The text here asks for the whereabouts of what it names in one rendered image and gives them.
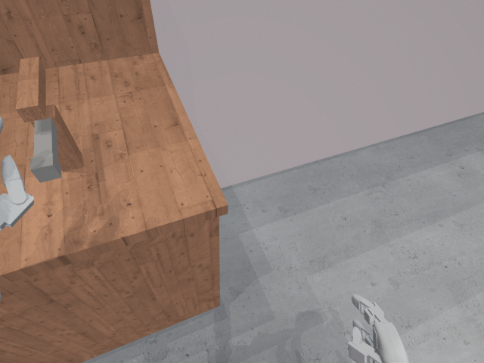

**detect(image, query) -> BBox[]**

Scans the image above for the counter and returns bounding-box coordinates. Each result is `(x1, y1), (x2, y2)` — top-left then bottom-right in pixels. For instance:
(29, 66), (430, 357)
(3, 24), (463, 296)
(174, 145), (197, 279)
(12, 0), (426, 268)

(0, 0), (228, 363)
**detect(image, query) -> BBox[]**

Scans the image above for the robot right hand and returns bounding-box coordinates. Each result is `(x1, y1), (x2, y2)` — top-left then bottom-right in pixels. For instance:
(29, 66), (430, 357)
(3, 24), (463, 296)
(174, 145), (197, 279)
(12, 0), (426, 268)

(348, 294), (409, 363)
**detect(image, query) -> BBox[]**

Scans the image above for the tap lever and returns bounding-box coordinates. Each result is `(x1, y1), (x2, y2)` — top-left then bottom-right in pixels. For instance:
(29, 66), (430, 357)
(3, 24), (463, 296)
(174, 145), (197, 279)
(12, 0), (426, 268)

(30, 117), (61, 183)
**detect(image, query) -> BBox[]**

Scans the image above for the robot left hand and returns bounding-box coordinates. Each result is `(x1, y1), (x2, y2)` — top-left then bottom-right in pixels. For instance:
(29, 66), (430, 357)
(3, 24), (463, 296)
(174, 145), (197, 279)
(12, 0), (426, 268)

(0, 117), (34, 231)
